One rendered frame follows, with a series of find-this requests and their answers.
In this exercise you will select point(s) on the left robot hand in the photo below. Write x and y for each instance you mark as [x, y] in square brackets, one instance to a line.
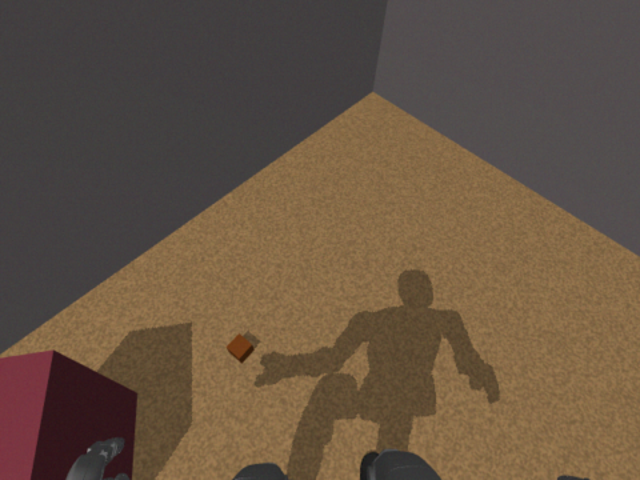
[92, 465]

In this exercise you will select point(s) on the right robot foot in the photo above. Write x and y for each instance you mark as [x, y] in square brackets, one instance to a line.
[366, 461]

